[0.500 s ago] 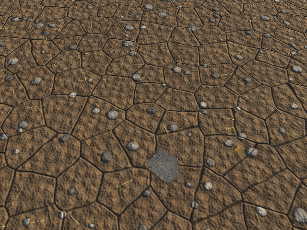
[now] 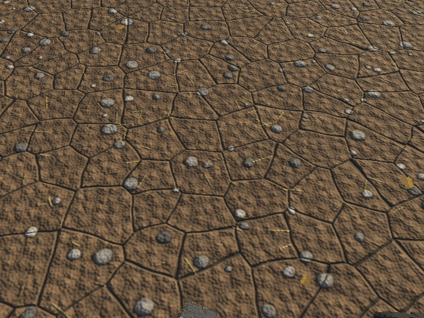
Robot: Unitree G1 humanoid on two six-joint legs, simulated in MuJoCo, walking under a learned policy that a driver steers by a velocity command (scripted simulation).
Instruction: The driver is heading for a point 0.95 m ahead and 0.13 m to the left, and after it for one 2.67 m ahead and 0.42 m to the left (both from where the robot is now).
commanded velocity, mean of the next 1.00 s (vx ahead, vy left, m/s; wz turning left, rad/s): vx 0.50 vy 0.00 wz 0.21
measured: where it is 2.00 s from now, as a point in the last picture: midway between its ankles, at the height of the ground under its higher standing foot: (179, 178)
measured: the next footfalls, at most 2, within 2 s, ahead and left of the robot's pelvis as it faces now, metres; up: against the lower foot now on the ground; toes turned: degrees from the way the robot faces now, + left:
right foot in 0.40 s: +0.36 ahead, -0.16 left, +0.00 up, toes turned -2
left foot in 0.92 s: +0.61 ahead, +0.13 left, +0.00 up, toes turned +18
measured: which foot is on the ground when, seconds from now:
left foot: down 0.00-0.42, up 0.44-0.90, down 0.92-1.00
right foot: up 0.00-0.38, down 0.40-0.94, up 0.96-1.00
